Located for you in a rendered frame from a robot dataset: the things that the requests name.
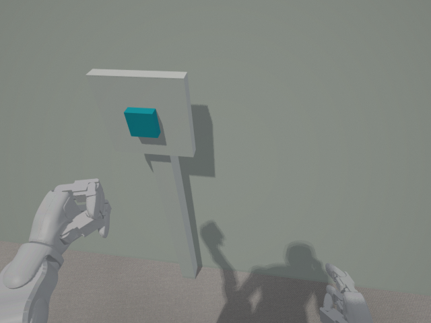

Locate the robot left hand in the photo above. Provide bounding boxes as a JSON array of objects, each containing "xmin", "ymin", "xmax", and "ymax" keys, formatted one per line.
[{"xmin": 29, "ymin": 178, "xmax": 112, "ymax": 254}]

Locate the panel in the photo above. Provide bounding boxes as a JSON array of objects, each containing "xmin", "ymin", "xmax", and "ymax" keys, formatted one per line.
[{"xmin": 86, "ymin": 69, "xmax": 197, "ymax": 279}]

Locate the left robot forearm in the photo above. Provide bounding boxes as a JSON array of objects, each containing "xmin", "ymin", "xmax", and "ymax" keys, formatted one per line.
[{"xmin": 0, "ymin": 242, "xmax": 64, "ymax": 323}]

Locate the button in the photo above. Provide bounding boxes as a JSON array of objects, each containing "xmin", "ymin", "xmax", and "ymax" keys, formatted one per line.
[{"xmin": 124, "ymin": 107, "xmax": 161, "ymax": 138}]

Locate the robot right hand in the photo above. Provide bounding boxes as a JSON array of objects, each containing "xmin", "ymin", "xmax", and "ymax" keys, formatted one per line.
[{"xmin": 320, "ymin": 263, "xmax": 373, "ymax": 323}]

